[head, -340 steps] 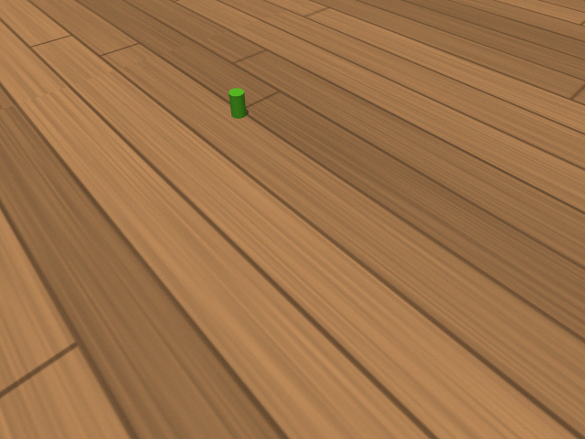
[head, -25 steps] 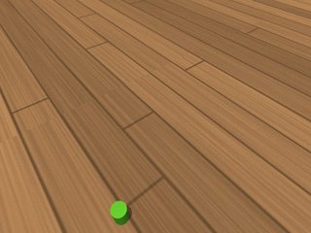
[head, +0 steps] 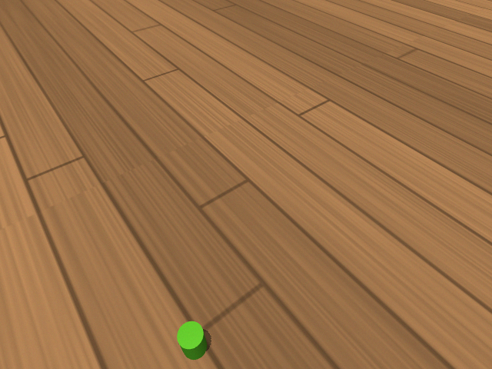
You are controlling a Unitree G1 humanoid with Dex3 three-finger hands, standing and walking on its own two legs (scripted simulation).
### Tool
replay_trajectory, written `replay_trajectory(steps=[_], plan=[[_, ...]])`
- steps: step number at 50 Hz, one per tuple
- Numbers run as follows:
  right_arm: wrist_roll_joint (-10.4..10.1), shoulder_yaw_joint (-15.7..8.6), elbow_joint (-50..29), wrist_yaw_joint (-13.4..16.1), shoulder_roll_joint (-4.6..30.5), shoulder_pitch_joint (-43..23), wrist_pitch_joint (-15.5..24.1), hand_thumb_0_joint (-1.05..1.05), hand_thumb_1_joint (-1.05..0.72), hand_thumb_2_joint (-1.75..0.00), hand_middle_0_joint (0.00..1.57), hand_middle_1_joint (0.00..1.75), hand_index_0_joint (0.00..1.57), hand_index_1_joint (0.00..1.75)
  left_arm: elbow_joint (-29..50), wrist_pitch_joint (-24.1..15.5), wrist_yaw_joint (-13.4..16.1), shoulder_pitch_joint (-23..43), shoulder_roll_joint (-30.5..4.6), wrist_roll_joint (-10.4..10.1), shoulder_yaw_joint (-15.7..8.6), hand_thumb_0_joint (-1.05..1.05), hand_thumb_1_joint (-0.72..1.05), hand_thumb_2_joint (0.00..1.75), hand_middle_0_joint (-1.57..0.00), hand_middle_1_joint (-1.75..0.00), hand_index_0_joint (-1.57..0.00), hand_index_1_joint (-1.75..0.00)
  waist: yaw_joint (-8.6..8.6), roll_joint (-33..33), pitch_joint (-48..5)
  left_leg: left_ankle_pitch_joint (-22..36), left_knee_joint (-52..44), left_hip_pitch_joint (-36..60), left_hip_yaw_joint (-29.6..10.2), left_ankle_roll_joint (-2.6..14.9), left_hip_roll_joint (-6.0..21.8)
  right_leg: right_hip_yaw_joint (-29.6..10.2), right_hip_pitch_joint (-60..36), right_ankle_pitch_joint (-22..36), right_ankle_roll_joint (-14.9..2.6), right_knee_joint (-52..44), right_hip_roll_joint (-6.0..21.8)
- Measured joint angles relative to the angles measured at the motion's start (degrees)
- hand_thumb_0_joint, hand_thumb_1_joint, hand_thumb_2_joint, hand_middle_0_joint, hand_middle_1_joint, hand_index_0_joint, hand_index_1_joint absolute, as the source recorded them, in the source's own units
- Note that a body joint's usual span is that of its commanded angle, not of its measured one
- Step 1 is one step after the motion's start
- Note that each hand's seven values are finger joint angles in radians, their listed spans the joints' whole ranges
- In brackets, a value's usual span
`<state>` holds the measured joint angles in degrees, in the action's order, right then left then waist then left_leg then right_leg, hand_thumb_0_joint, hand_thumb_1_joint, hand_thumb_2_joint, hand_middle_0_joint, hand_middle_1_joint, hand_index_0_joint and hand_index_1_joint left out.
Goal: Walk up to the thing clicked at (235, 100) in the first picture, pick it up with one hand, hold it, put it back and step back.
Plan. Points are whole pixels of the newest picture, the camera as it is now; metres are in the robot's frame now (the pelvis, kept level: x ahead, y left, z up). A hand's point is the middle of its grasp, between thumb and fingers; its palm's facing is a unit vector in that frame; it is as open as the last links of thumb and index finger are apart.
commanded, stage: stand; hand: left
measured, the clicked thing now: (192, 340) +0.36 +0.19 -0.71
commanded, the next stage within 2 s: none
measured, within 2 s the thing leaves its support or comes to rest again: neither
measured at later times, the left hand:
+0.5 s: hand out of the picture +0.08 +0.25 -0.16, palm faces -0.03 -0.94 -0.34, open 7.4 cm
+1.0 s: hand out of the picture +0.08 +0.25 -0.16, palm faces -0.02 -0.94 -0.34, open 7.4 cm
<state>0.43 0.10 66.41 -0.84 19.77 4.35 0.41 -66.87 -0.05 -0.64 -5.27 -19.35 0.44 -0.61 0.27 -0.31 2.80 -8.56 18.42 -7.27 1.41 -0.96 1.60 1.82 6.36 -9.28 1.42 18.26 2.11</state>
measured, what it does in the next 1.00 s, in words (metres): stands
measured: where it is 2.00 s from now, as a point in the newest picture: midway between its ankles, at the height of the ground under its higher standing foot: outside the picture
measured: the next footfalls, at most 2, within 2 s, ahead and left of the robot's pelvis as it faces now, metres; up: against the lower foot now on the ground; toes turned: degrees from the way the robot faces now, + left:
none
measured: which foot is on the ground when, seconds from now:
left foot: down 0.00-1.00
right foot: down 0.00-1.00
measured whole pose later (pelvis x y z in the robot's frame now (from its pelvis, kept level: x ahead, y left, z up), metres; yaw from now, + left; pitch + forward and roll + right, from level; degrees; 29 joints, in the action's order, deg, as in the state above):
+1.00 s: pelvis +0.01 -0.01 +0.00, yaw +0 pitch -3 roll +0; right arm 0.5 0.5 65.3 -0.7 20.1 5.6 0.3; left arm -65.1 -0.2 -0.6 -6.3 -20.0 0.5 -0.2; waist 0.4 -0.4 2.9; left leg -9.0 17.6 -6.1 1.2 -1.6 2.1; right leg 2.0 5.5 -10.2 0.8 18.2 1.6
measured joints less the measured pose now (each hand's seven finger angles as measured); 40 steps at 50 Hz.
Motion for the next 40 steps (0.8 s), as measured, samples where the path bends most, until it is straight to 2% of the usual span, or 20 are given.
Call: replay_trajectory(steps=[40], plan=[[-0.01,0.42,-0.92,0.18,0.27,0.82,-0.01,0.0,-0.91,-0.89,0.2,0.3,0.2,0.3,1.93,-0.12,0.11,-0.38,-0.52,0.03,0.46,0.01,0.91,0.9,-0.2,-0.3,-0.21,-0.3,0.18,-0.06,-0.2,-0.51,-0.84,1.47,-0.09,-0.5,0.35,0.12,-1.14,-0.92,-0.43,-0.14,-0.35]])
